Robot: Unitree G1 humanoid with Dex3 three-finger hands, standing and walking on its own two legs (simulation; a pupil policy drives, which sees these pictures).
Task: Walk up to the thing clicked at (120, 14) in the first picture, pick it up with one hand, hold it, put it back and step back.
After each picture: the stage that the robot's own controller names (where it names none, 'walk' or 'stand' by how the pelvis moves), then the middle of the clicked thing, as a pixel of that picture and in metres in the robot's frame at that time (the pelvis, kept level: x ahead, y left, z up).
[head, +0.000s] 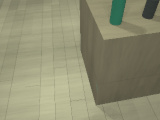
stand; (119, 1) +0.83 -0.16 +0.08
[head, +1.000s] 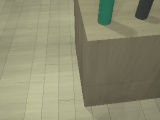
rise first; out of the picture +0.76 -0.05 +0.11
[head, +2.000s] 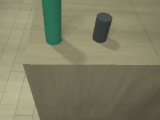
rise first; (52, 15) +0.58 +0.15 +0.11
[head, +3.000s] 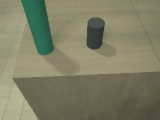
stand; (39, 25) +0.53 +0.19 +0.11
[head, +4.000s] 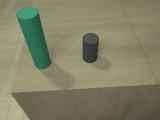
stand; (36, 42) +0.50 +0.21 +0.08
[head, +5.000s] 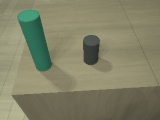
stand; (37, 44) +0.50 +0.20 +0.08
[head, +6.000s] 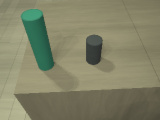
stand; (40, 43) +0.50 +0.19 +0.08
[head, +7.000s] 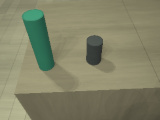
stand; (40, 43) +0.50 +0.19 +0.08
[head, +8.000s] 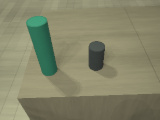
rise first; (44, 49) +0.49 +0.20 +0.08
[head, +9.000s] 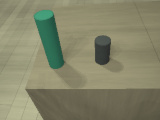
go down; (51, 42) +0.52 +0.19 +0.08
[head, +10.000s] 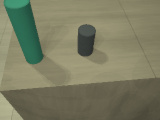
go down; (27, 34) +0.51 +0.18 +0.09
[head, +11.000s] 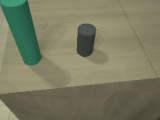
go down; (24, 34) +0.49 +0.18 +0.11
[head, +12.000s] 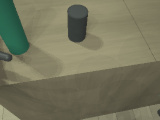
close in; (6, 19) +0.50 +0.20 +0.14
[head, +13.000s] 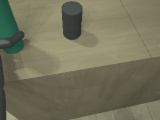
lift; (0, 17) +0.51 +0.20 +0.14
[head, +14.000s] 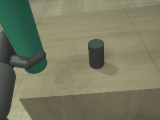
lift; (22, 33) +0.33 +0.16 +0.29
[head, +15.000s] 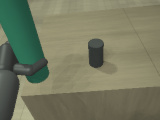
hold; (25, 42) +0.33 +0.17 +0.26
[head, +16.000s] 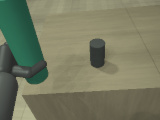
hold; (24, 43) +0.33 +0.17 +0.26
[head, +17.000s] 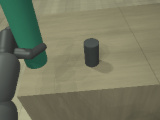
crouch; (25, 27) +0.38 +0.16 +0.27
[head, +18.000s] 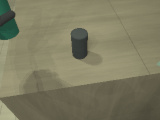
lower; out of the picture +0.50 +0.22 +0.28
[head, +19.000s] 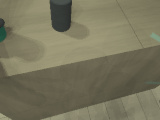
lower; out of the picture +0.54 +0.22 +0.16
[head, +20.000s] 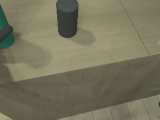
lower; out of the picture +0.52 +0.21 +0.15
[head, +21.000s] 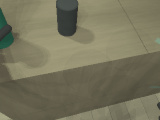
lower; out of the picture +0.52 +0.21 +0.15
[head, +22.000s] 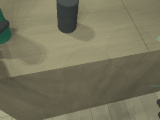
lower; out of the picture +0.53 +0.22 +0.15
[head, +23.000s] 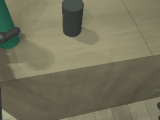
open; out of the picture +0.52 +0.21 +0.15
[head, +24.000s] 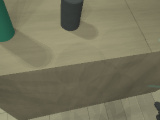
rise; out of the picture +0.52 +0.21 +0.15
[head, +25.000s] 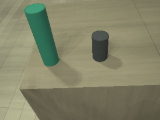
sink last; (44, 38) +0.51 +0.20 +0.12
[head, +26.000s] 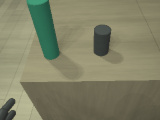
stand; (45, 31) +0.53 +0.19 +0.11
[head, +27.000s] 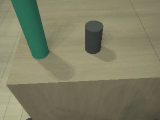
stand; (32, 28) +0.51 +0.20 +0.13
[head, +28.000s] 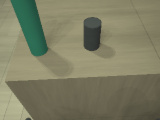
stand; (31, 25) +0.52 +0.21 +0.14
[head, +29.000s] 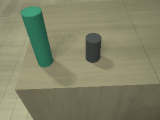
stand; (39, 40) +0.52 +0.20 +0.09
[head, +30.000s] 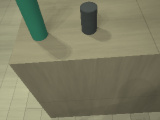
walk; (30, 11) +0.58 +0.23 +0.12
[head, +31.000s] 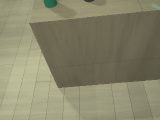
walk; out of the picture +0.86 +0.23 +0.10
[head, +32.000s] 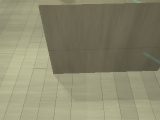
stand; out of the picture +1.14 +0.23 +0.10
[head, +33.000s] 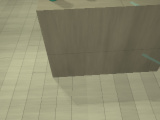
stand; out of the picture +1.11 +0.22 +0.08
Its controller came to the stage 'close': yes
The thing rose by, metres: 0.20
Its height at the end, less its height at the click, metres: +0.00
